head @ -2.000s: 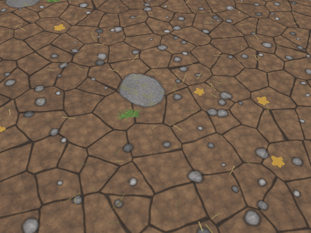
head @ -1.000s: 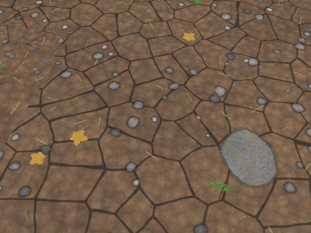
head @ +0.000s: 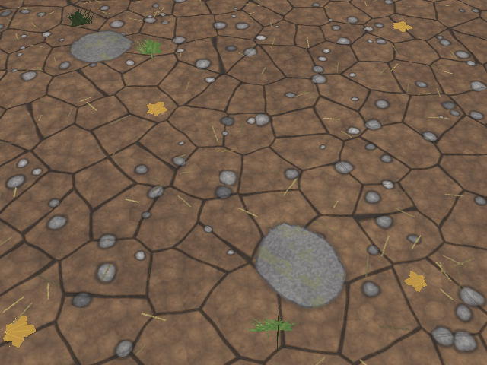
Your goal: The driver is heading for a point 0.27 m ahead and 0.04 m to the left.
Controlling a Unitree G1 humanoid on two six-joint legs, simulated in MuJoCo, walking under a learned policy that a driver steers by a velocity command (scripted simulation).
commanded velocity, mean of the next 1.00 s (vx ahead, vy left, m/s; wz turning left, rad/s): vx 0.00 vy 0.00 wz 0.12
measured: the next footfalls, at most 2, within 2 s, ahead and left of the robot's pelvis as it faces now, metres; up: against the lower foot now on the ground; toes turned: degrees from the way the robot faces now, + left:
right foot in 1.00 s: +0.05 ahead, -0.09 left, +0.00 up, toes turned +8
left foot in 1.40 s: +0.07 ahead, +0.15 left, +0.00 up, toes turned -9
